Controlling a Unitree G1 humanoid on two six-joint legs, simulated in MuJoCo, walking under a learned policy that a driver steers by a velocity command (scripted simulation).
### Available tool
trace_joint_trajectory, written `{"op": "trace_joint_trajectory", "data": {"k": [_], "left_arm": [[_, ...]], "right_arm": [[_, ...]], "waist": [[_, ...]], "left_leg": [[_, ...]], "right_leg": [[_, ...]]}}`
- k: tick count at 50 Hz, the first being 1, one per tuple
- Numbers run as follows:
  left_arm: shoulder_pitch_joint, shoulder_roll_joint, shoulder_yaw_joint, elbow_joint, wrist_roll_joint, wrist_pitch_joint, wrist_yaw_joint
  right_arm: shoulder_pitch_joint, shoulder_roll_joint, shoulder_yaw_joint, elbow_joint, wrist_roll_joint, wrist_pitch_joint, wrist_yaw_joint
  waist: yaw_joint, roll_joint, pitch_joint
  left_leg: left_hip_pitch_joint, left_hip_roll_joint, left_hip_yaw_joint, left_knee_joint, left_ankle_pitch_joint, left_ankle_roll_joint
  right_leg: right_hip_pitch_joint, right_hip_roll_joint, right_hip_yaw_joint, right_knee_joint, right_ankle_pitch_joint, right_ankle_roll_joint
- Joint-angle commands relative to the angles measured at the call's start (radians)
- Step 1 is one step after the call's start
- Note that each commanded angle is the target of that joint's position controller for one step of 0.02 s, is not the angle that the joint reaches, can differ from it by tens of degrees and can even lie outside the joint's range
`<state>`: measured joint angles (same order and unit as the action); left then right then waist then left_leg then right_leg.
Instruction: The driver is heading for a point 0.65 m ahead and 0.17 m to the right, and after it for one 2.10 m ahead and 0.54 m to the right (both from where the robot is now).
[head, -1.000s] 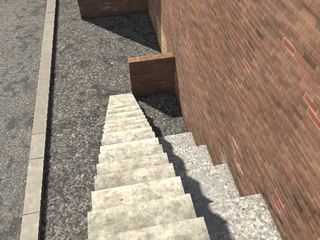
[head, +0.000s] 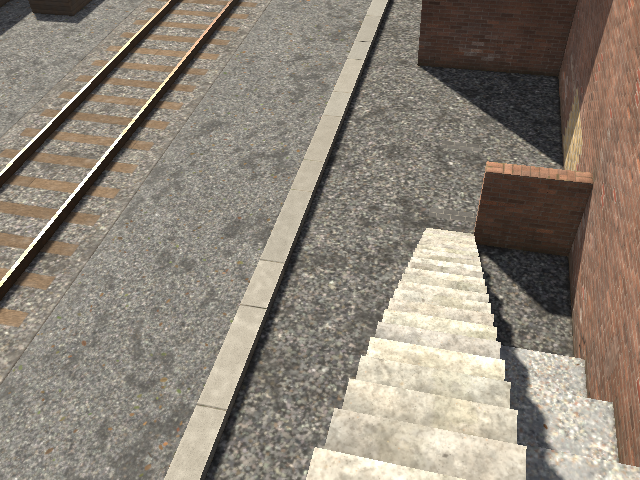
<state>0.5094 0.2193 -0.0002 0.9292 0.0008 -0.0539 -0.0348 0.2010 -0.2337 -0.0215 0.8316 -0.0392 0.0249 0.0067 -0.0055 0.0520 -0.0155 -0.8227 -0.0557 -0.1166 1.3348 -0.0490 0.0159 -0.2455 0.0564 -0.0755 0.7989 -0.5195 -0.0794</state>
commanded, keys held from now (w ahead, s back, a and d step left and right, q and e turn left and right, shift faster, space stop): w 0.06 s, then w+e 0.48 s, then e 0.46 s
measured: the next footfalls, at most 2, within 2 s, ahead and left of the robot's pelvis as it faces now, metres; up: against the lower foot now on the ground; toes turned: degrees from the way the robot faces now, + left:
left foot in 0.30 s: +0.29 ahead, +0.13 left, -0.19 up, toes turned -1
right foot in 1.24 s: +0.41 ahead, -0.33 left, -0.38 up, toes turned -45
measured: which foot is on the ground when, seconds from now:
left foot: up 0.00-0.28, down 0.30-1.00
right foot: down 0.00-0.30, up 0.32-1.00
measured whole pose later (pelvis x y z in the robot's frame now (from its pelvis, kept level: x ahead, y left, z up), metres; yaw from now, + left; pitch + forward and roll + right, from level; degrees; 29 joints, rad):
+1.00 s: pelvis +0.27 +0.00 -0.21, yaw -28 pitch -4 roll +3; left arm -0.07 0.26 0.12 0.69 0.02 0.16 -0.01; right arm 0.45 -0.23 -0.03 0.91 -0.04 -0.06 -0.04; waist -0.08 0.05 0.03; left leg -0.13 0.21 0.41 0.89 -0.61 -0.07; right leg -0.78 -0.09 0.04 1.01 0.31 0.03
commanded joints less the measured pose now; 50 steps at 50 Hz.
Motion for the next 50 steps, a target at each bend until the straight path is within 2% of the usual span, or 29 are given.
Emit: {"op": "trace_joint_trajectory", "data": {"k": [1, 3, 6, 8, 9, 13, 14, 15, 16, 17, 18, 19, 20, 22, 24, 26, 28, 29, 30, 31, 33, 34, 37, 39, 41, 42, 45, 48, 50], "left_arm": [[-0.056, 0.213, 0.059, -0.075, -0.008, -0.018, 0.007], [0.072, 0.161, 0.05, -0.044, 0.03, -0.022, 0.021], [0.1, 0.2, 0.077, -0.054, 0.049, -0.02, 0.037], [-0.121, 0.151, 0.062, -0.094, 0.016, -0.03, 0.043], [-0.088, 0.148, 0.054, -0.061, 0.022, -0.025, 0.037], [-0.036, 0.115, 0.045, -0.031, 0.033, -0.001, 0.088], [-0.033, 0.123, 0.055, -0.005, 0.041, 0.015, 0.088], [-0.008, 0.13, 0.061, 0.013, 0.022, 0.025, 0.079], [0.115, 0.113, 0.079, 0.01, -0.045, 0.034, 0.07], [0.211, 0.109, 0.067, 0.005, -0.087, 0.035, 0.091], [0.13, 0.138, 0.061, -0.007, -0.076, 0.027, 0.096], [0.017, 0.148, 0.069, 0.014, -0.054, 0.042, 0.108], [-0.049, 0.142, 0.062, -0.023, -0.024, 0.066, 0.095], [-0.2, 0.183, 0.08, -0.049, -0.013, 0.126, 0.088], [-0.206, 0.109, 0.08, -0.038, -0.004, 0.149, 0.065], [-0.234, 0.054, 0.067, -0.06, 0.01, 0.156, 0.031], [-0.265, 0.043, 0.055, -0.064, 0.043, 0.144, 0.017], [-0.189, 0.051, 0.067, -0.012, 0.056, 0.147, 0.038], [-0.232, 0.058, 0.067, -0.019, 0.07, 0.154, 0.05], [-0.268, 0.066, 0.071, -0.03, 0.064, 0.158, 0.055], [-0.456, 0.108, 0.098, -0.126, 0.045, 0.158, 0.048], [-0.539, 0.105, 0.1, -0.167, 0.061, 0.172, 0.049], [-0.586, 0.098, 0.124, -0.231, 0.056, 0.195, 0.052], [-0.617, 0.104, 0.133, -0.256, 0.049, 0.208, 0.05], [-0.654, 0.111, 0.135, -0.281, 0.022, 0.223, 0.041], [-0.658, 0.109, 0.136, -0.273, 0.037, 0.233, 0.045], [-0.619, 0.1, 0.14, -0.265, 0.019, 0.226, 0.064], [-0.675, 0.062, 0.113, -0.301, 0.031, 0.206, 0.034], [-0.704, 0.043, 0.106, -0.324, 0.0, 0.191, -0.005]], "right_arm": [[-0.04, -0.108, -0.035, -0.002, -0.022, -0.005, 0.007], [-0.234, -0.123, -0.053, -0.046, -0.009, -0.033, 0.017], [-0.34, -0.098, -0.047, -0.087, -0.01, -0.072, 0.029], [-0.3, -0.046, -0.023, -0.121, -0.006, -0.094, 0.047], [-0.288, -0.021, -0.013, -0.123, 0.007, -0.084, 0.055], [-0.066, -0.033, -0.001, -0.05, 0.047, -0.053, 0.046], [0.077, -0.06, -0.008, 0.018, 0.028, -0.066, 0.041], [0.196, -0.098, -0.025, 0.066, 0.015, -0.059, 0.029], [0.297, -0.157, -0.023, 0.071, -0.006, -0.058, 0.033], [0.32, -0.194, -0.027, 0.073, 0.014, -0.055, 0.059], [0.303, -0.166, -0.03, 0.041, 0.049, -0.062, 0.067], [0.272, -0.174, -0.033, 0.051, 0.051, -0.068, 0.06], [0.198, -0.216, -0.052, 0.039, 0.033, -0.088, 0.046], [0.115, -0.139, -0.034, 0.01, -0.007, -0.095, 0.053], [0.129, -0.096, -0.017, 0.04, -0.011, -0.112, 0.051], [0.087, -0.055, 0.007, 0.03, 0.02, -0.124, 0.031], [0.112, -0.079, 0.005, 0.068, 0.03, -0.122, 0.011], [0.131, -0.119, -0.011, 0.083, 0.013, -0.128, 0.004], [0.179, -0.113, -0.005, 0.103, 0.025, -0.138, 0.0], [0.193, -0.112, -0.004, 0.106, 0.028, -0.136, 0.001], [0.203, -0.106, -0.001, 0.075, -0.015, -0.13, 0.003], [0.22, -0.133, -0.014, 0.088, -0.016, -0.12, -0.003], [0.274, -0.153, -0.035, 0.098, -0.033, -0.108, -0.003], [0.293, -0.112, -0.029, 0.1, -0.022, -0.108, -0.007], [0.251, -0.14, -0.037, 0.074, -0.018, -0.112, -0.011], [0.251, -0.126, -0.036, 0.051, -0.011, -0.105, -0.012], [0.272, -0.111, -0.035, 0.029, -0.008, -0.092, -0.014], [0.209, -0.091, -0.024, 0.031, 0.0, -0.097, -0.054], [0.209, -0.137, -0.038, 0.02, -0.006, -0.092, -0.074]], "waist": [[-0.001, -0.19, 0.112], [0.109, -0.16, 0.16], [0.153, -0.16, 0.111], [0.058, -0.034, 0.117], [0.086, 0.005, 0.125], [0.063, -0.103, 0.143], [0.011, -0.058, 0.079], [-0.038, 0.034, 0.022], [-0.017, 0.155, -0.14], [0.005, 0.164, -0.318], [-0.024, 0.097, -0.309], [-0.026, 0.073, -0.215], [0.003, 0.136, -0.218], [0.035, 0.014, -0.027], [0.068, 0.048, 0.065], [0.111, 0.093, 0.139], [0.111, 0.065, 0.109], [0.11, 0.091, 0.041], [0.084, 0.072, 0.034], [0.073, 0.062, 0.046], [0.0, 0.13, 0.115], [-0.018, 0.139, 0.154], [-0.032, 0.059, 0.173], [-0.035, -0.001, 0.172], [-0.047, 0.044, 0.177], [-0.048, -0.003, 0.17], [-0.061, -0.026, 0.151], [-0.037, -0.06, 0.171], [-0.071, -0.087, 0.158]], "left_leg": [[0.026, 0.052, -0.029, -0.107, 0.205, 0.031], [-0.279, 0.039, -0.062, -0.322, 0.22, 0.029], [-0.316, 0.055, -0.05, -0.42, 0.127, 0.023], [0.215, 0.076, 0.054, -0.701, 0.545, 0.014], [0.416, 0.063, 0.106, -0.693, 0.582, 0.023], [0.578, 0.131, 0.069, -1.014, 0.462, 0.045], [0.696, 0.145, 0.105, -1.13, 0.533, 0.056], [0.868, 0.163, 0.129, -1.14, 0.552, 0.04], [1.238, 0.326, -0.009, -0.715, 1.114, 0.08], [1.378, 0.466, -0.074, -0.484, 1.286, 0.111], [1.281, 0.482, -0.087, -0.589, 0.998, 0.136], [1.118, 0.464, -0.061, -0.688, 0.901, 0.146], [0.998, 0.534, -0.168, -0.815, 0.486, 0.254], [0.647, 0.471, -0.113, -0.916, 0.14, 0.194], [0.51, 0.418, -0.071, -0.885, 0.006, 0.115], [0.353, 0.391, -0.001, -0.921, -0.086, 0.073], [0.395, 0.369, 0.062, -0.928, 0.058, 0.06], [0.445, 0.363, 0.083, -0.882, 0.153, 0.065], [0.469, 0.388, 0.071, -0.852, 0.163, 0.081], [0.51, 0.395, 0.074, -0.844, 0.133, 0.08], [0.591, 0.376, 0.041, -0.868, -0.426, 0.094], [0.64, 0.404, -0.018, -0.903, -0.522, 0.103], [0.77, 0.494, -0.091, -0.986, -0.502, 0.142], [0.789, 0.515, -0.037, -0.97, -0.413, 0.154], [0.768, 0.508, 0.031, -0.933, -0.4, 0.132], [0.759, 0.506, 0.049, -0.913, -0.36, 0.127], [0.702, 0.516, 0.173, -0.856, -0.215, 0.104], [0.561, 0.476, 0.322, -0.736, -0.433, -0.001], [0.535, 0.503, 0.335, -0.699, -0.587, -0.036]], "right_leg": [[-0.074, -0.251, 0.327, -0.181, 0.471, -0.132], [0.195, -0.223, 0.398, -0.064, 0.187, -0.149], [0.262, -0.26, 0.555, -0.052, 0.227, -0.205], [-0.203, -0.166, 0.355, -0.028, 0.114, -0.145], [-0.309, -0.165, 0.324, -0.028, 0.083, -0.137], [-0.182, -0.136, 0.315, 0.288, 0.295, -0.124], [-0.151, -0.09, 0.261, 0.504, 0.253, -0.125], [-0.25, -0.015, 0.191, 0.802, 0.027, -0.11], [-0.562, 0.12, 0.142, 1.258, -0.507, -0.033], [-0.703, 0.064, 0.155, 1.443, -0.546, 0.008], [-0.763, 0.021, 0.174, 1.358, -0.374, 0.023], [-0.772, 0.017, 0.134, 1.398, -0.229, 0.015], [-0.79, -0.006, 0.114, 1.414, -0.104, 0.024], [-0.733, -0.017, 0.123, 1.257, 0.161, 0.026], [-0.778, -0.008, 0.167, 1.163, 0.31, 0.022], [-0.76, 0.001, 0.171, 0.891, 0.481, 0.057], [-0.674, -0.026, 0.133, 0.65, 0.576, 0.066], [-0.614, -0.022, 0.11, 0.661, 0.632, 0.055], [-0.625, -0.023, 0.101, 0.685, 0.647, 0.045], [-0.661, -0.028, 0.1, 0.658, 0.642, 0.039], [-0.83, -0.01, 0.168, 0.506, 0.698, 0.049], [-0.913, -0.005, 0.192, 0.504, 0.672, 0.055], [-0.982, -0.035, 0.222, 0.484, 0.556, 0.068], [-0.965, -0.064, 0.21, 0.512, 0.535, 0.081], [-0.969, -0.086, 0.215, 0.574, 0.48, 0.09], [-0.956, -0.091, 0.21, 0.572, 0.509, 0.104], [-0.86, -0.116, 0.165, 0.533, 0.527, 0.105], [-0.595, -0.165, 0.123, 0.186, 0.851, 0.113], [-0.458, -0.153, 0.076, -0.016, 1.008, 0.098]]}}
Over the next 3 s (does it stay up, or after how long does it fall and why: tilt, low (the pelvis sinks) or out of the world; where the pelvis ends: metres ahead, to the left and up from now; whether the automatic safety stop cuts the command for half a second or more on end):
stays up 0.70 -0.23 -0.55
